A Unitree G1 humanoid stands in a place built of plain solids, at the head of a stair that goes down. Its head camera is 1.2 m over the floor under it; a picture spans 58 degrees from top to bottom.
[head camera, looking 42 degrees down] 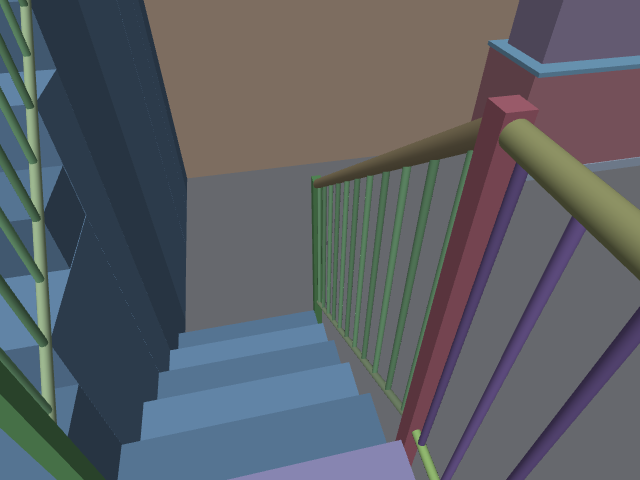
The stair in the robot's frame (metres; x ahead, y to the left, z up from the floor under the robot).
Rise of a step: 0.18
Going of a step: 0.24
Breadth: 0.81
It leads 12 degrees to the left of straight ahead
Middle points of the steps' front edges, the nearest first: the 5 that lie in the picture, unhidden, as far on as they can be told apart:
0.67 0.22 -0.18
0.90 0.27 -0.36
1.13 0.33 -0.54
1.37 0.38 -0.72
1.60 0.43 -0.90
